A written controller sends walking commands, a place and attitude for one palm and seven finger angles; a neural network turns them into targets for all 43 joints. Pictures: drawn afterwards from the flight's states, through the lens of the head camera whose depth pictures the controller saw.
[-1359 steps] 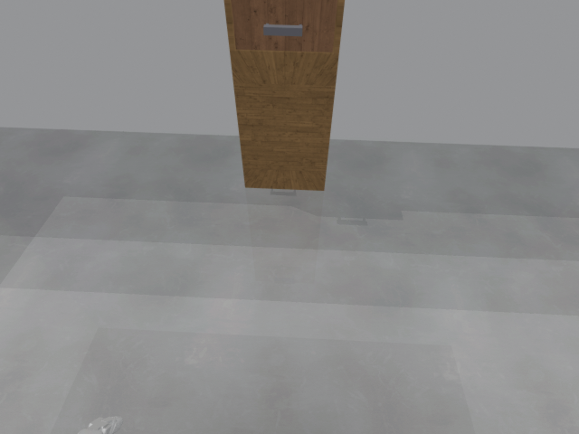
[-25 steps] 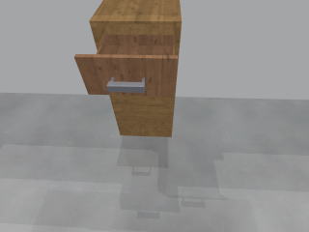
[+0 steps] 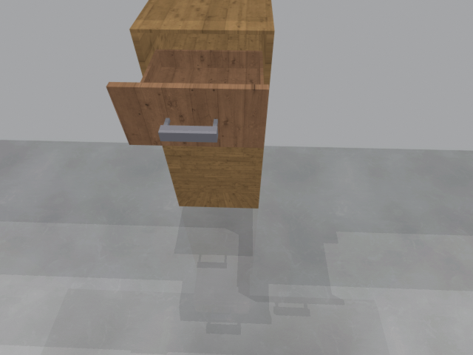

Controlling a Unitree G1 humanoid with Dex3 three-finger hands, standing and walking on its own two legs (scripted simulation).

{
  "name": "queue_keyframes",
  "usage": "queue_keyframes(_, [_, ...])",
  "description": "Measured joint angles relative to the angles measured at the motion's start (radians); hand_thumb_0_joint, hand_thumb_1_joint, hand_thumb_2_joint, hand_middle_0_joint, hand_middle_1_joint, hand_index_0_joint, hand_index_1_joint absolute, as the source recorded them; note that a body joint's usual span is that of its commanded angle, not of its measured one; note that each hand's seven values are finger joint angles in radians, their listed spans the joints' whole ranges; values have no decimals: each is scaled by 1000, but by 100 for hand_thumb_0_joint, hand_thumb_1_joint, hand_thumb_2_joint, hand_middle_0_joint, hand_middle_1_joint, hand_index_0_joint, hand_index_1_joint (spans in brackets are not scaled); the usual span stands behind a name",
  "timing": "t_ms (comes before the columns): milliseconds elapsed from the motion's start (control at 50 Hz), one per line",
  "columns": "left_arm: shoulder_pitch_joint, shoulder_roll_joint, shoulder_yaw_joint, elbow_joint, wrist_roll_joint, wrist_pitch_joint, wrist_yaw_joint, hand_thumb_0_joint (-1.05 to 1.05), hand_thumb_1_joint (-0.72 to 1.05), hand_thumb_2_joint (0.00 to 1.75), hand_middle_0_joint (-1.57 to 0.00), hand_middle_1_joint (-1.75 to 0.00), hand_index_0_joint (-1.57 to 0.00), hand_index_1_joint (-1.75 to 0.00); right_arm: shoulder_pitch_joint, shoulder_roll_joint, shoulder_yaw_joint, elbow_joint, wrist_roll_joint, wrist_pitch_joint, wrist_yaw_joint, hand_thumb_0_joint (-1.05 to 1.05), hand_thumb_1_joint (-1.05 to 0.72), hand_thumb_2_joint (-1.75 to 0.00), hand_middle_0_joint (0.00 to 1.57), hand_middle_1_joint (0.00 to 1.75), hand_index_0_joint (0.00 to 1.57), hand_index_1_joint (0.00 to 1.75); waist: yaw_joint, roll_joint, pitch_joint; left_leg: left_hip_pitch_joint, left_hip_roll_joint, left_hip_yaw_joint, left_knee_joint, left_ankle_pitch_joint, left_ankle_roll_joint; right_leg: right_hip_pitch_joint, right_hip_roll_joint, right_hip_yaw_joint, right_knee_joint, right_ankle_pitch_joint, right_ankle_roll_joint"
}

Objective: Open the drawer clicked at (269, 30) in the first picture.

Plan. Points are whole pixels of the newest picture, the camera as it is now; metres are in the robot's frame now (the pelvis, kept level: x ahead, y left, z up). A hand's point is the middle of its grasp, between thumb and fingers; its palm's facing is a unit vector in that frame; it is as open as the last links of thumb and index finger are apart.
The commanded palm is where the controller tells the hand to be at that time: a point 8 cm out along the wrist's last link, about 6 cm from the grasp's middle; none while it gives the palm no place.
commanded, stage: look to check the result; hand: left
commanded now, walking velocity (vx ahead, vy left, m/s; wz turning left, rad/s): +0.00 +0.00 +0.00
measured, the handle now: (190, 127) +0.60 +0.15 +0.02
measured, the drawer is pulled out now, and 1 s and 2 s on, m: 0.28 0.28 0.28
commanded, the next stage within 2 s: stand and wait in 0.44 s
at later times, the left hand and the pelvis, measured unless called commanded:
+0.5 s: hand out of the picture +0.02 +0.17 -0.17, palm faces +0.03 -0.98 -0.20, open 7.3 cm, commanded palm none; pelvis +0.02 +0.00 +0.00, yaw +0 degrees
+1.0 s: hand out of the picture +0.03 +0.16 -0.17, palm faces +0.02 -0.98 -0.21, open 7.3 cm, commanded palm none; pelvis +0.03 -0.01 +0.00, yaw +0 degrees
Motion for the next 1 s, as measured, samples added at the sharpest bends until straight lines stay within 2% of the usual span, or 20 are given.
queue_keyframes(1000, [-37, 19, -3, 3, -3, -9, -1, 0, 91, 90, -20, -30, -20, -30, -57, -29, 1, 19, 1, -5, -3, 0, -91, -90, 20, 30, 20, 30, 0, 0, 9, 51, 13, -2, -38, -21, -20, 50, 16, 0, -37, -22, -13])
